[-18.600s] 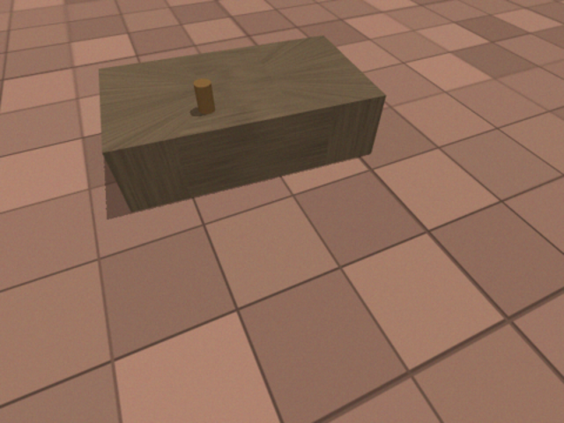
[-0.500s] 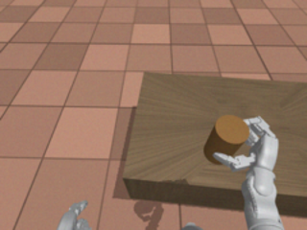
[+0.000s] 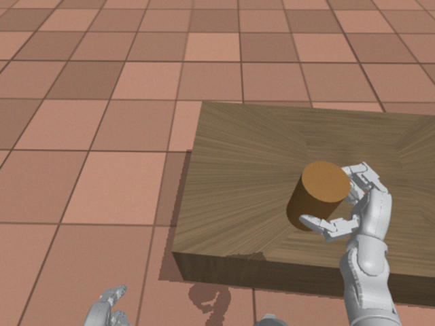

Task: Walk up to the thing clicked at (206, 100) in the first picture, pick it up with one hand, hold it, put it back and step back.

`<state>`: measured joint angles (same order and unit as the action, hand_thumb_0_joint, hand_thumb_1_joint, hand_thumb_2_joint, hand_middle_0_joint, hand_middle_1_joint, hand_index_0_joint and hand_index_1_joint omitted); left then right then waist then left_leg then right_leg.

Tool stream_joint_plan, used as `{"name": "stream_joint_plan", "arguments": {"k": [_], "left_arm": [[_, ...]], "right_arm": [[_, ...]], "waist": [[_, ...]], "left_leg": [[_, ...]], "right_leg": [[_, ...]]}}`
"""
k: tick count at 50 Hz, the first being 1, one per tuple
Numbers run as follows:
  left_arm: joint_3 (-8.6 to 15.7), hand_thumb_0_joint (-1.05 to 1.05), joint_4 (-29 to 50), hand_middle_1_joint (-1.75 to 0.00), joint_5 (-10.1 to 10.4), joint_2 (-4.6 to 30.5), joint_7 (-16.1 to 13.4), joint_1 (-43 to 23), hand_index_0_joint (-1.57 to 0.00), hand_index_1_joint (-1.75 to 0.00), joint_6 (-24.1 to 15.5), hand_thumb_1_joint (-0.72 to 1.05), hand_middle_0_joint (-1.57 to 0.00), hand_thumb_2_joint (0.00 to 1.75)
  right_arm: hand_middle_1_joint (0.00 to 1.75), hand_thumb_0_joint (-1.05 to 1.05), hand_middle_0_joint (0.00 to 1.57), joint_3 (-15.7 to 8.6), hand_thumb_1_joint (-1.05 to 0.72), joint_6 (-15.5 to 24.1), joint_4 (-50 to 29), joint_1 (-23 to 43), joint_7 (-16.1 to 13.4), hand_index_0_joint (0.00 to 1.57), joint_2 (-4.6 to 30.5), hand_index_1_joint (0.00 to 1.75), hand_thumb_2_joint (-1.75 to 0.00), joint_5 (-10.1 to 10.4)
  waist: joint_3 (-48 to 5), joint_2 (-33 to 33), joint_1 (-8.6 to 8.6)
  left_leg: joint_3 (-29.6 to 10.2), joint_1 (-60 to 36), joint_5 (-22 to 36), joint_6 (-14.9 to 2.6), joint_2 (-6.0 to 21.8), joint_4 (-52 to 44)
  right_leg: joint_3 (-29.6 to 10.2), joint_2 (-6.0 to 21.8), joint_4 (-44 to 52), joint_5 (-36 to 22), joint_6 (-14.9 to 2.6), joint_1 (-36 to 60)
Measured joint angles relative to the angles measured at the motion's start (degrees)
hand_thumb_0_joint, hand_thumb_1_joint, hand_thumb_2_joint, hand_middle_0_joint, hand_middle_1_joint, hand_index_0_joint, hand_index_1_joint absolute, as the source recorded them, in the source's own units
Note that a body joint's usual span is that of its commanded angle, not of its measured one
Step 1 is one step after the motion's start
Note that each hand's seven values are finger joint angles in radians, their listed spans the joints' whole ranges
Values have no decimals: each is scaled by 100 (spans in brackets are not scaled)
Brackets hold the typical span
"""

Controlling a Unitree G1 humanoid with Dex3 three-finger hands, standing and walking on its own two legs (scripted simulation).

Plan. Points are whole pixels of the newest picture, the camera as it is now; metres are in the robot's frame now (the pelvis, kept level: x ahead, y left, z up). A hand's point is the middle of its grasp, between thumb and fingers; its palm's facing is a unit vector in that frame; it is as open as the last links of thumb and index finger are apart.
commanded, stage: hold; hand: right
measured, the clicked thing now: (314, 198) +0.34 -0.14 +0.05
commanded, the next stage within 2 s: crouch in 0.64 s
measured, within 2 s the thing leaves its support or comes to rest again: neither
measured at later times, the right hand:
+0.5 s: hand (333, 200) +0.34 -0.18 +0.05, palm faces +0.32 +0.95 +0.01, open 10.8 cm
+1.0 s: hand (332, 206) +0.35 -0.19 +0.01, palm faces +0.36 +0.93 +0.00, open 10.7 cm
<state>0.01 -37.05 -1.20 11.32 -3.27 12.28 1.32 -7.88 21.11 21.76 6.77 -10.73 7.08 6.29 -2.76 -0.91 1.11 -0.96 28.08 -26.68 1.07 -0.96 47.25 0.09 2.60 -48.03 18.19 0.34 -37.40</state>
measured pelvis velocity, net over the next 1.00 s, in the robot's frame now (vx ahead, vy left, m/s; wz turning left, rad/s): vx -0.01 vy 0.01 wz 0.00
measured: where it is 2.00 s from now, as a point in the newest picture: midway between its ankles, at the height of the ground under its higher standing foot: outside the picture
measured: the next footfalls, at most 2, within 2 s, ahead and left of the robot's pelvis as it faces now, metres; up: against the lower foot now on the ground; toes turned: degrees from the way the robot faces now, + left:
none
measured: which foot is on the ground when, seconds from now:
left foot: down 0.00-1.00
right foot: down 0.00-1.00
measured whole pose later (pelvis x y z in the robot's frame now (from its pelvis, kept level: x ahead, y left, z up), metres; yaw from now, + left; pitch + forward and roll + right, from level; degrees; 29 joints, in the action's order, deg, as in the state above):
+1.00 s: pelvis -0.01 +0.01 -0.02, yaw +0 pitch +12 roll +1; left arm 0.6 -37.5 -2.2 11.7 -2.4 11.0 0.7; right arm -12.3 26.4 32.8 12.4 -10.2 8.3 6.1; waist -3.7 -0.1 1.9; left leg -0.4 36.8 -28.8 0.7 -1.2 54.0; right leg -0.6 2.7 -53.4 19.3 0.7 -45.8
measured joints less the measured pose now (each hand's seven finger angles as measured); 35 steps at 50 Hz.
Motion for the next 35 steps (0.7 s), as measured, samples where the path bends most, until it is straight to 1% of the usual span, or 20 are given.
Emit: {"name": "stream_joint_plan", "arguments": {"k": [5,9,14,26,35], "left_arm": [[2,1,4,-32,-3,-5,15,21,-21,-32,19,90,-21,91],[8,1,13,-32,-5,-9,11,39,-21,-32,28,90,-21,91],[17,1,15,-32,-7,6,15,50,-21,-32,14,90,-21,91],[26,1,5,-32,-18,-10,39,20,-21,-32,6,90,-21,91],[17,1,21,-32,-8,22,56,45,-21,-32,26,90,-21,91]], "right_arm": [[124,-2,81,-25,61,2,65,-21,-32,83,-34,125,-81,16],[124,-2,81,-24,61,20,-25,-76,-58,83,-30,125,-81,-14],[125,-2,81,-7,61,53,-14,-62,-83,83,-21,125,-81,1],[125,-2,80,-28,61,69,65,-19,-68,83,-51,126,-81,-32],[125,-2,81,22,61,98,-37,-102,-74,83,-28,125,-81,-20]], "waist": [[-32,-6,25],[-4,-2,18],[-15,-17,13],[-34,6,21],[-41,-8,9]], "left_leg": [[-10,39,-6,8,-2,21],[-18,31,-10,9,-2,28],[-6,52,-20,10,7,43],[-8,118,-49,5,-6,105],[-15,91,-57,-7,-7,104]], "right_leg": [[9,4,-25,12,-8,-37],[17,5,-33,18,-9,-27],[6,-7,-48,22,-11,-56],[4,7,-101,47,-3,-115],[12,9,-90,55,7,-81]]}}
